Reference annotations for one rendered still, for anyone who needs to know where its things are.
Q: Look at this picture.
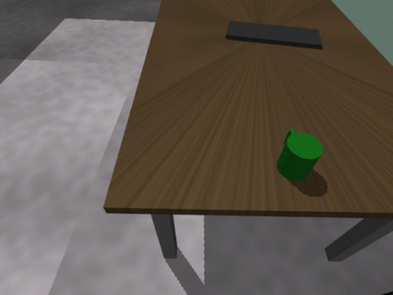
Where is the table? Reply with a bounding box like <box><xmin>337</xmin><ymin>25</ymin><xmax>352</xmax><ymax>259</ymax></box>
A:
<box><xmin>103</xmin><ymin>0</ymin><xmax>393</xmax><ymax>262</ymax></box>

